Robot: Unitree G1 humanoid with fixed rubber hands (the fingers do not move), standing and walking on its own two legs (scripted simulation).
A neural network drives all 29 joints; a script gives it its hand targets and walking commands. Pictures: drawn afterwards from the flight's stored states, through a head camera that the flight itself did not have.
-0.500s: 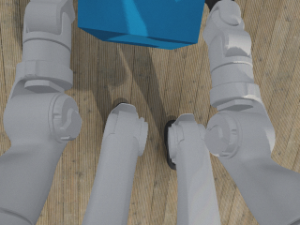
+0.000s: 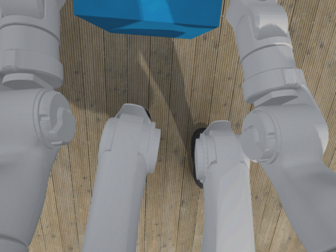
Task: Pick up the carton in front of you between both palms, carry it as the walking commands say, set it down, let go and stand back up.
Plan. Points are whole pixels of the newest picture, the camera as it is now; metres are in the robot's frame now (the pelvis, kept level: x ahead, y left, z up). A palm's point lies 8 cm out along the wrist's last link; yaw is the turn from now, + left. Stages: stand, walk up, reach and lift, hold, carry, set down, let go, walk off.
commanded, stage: set down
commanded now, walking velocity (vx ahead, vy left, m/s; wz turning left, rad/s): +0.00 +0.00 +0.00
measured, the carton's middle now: out of the picture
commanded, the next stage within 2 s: none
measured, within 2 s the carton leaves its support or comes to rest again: rests again in 0.12 s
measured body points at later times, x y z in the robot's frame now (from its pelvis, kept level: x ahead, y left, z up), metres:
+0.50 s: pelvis -0.02 +0.00 -0.02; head +0.36 +0.07 +0.21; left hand +0.52 +0.28 -0.19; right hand +0.56 -0.03 -0.20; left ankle +0.11 +0.11 -0.36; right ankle +0.09 -0.11 -0.36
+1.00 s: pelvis -0.01 +0.00 -0.02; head +0.38 +0.06 +0.19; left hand +0.52 +0.31 -0.22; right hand +0.58 -0.05 -0.22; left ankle +0.11 +0.11 -0.36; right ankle +0.09 -0.11 -0.36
